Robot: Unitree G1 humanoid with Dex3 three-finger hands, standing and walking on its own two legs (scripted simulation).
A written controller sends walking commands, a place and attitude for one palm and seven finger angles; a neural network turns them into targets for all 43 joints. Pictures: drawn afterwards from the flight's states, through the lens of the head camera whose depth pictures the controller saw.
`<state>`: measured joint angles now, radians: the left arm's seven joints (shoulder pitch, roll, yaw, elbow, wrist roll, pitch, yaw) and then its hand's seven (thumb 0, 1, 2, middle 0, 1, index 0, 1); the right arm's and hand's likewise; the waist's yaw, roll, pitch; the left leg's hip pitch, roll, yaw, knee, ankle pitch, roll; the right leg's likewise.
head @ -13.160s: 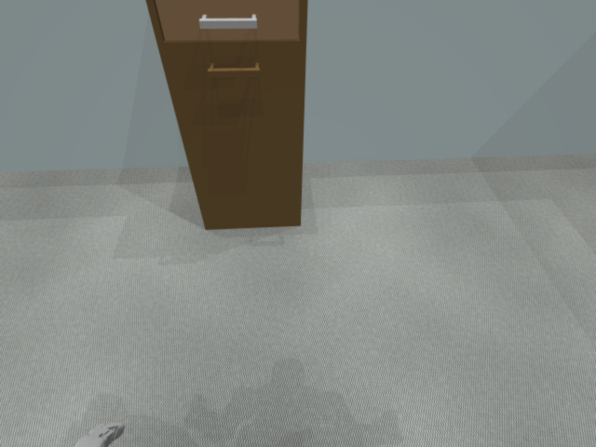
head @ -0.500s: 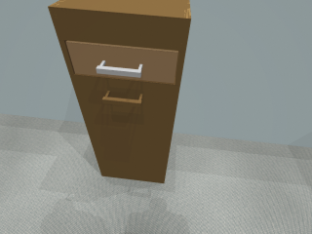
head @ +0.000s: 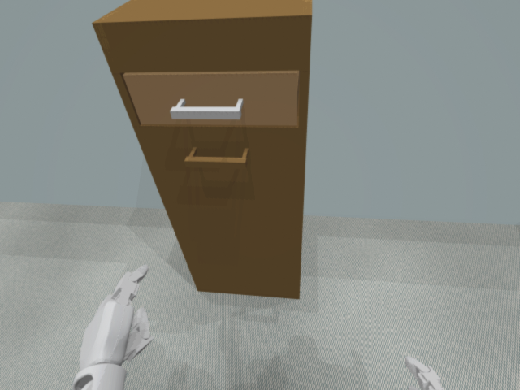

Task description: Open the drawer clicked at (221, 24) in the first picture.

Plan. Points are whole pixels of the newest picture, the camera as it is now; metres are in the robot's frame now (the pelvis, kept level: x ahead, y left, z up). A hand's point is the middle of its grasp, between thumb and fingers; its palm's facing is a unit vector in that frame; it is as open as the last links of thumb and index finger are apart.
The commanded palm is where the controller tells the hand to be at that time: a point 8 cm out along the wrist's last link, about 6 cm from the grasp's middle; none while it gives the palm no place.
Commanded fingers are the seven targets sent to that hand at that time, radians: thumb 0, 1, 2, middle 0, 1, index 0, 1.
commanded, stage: raise the hand with hooked fingers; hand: left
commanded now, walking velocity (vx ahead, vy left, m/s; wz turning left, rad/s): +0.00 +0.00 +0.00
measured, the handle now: (208, 108) +0.65 +0.13 +0.14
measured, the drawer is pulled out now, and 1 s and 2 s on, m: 0.00 0.00 0.00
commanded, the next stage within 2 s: move the hooked fingers above the handle in 1.68 s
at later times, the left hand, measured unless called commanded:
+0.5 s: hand (128, 292) +0.25 +0.20 +0.08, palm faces +0.24 -0.21 -0.95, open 10.4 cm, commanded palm +0.21 +0.21 +0.12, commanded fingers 0.00 0.04 0.53 -0.26 -0.86 -0.26 -0.86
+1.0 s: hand (108, 198) +0.34 +0.23 +0.17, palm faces +0.17 -0.08 -0.98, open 13.2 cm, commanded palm +0.30 +0.24 +0.24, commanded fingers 0.00 -0.50 0.30 -0.30 -1.20 -0.30 -1.20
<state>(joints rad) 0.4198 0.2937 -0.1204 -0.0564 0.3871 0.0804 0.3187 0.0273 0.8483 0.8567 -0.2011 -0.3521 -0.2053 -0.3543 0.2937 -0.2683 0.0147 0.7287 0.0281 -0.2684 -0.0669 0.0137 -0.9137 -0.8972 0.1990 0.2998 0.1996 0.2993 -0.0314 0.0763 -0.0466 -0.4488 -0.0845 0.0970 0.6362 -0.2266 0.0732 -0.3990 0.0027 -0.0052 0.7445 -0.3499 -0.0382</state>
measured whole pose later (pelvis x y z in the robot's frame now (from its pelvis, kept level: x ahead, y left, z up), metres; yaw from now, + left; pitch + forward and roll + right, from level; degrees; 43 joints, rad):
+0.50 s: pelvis -0.01 -0.01 -0.01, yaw -2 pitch -5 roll -2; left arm 0.16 0.39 -0.13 -0.07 0.92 0.08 0.27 0.00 0.24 0.62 -0.26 -0.71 -0.27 -0.71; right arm 0.07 -0.21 0.05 0.54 -0.02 0.11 -0.03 0.01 -0.90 -0.90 0.20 0.30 0.20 0.30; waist 0.09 0.08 -0.04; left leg -0.43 -0.10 -0.03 0.74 -0.26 0.07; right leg -0.35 0.11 0.03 0.75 -0.36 -0.05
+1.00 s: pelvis +0.05 +0.02 +0.02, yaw -2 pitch -4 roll -1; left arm -0.05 0.56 -0.06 -0.22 0.86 0.06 -0.04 0.00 -0.33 0.37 -0.30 -1.08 -0.31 -1.09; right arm 0.09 -0.26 0.03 0.62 0.00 0.13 -0.01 0.01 -0.90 -0.90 0.20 0.30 0.20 0.30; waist 0.10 0.10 0.04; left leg -0.23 -0.14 0.00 0.46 -0.16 0.12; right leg -0.16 0.04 0.06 0.51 -0.28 -0.01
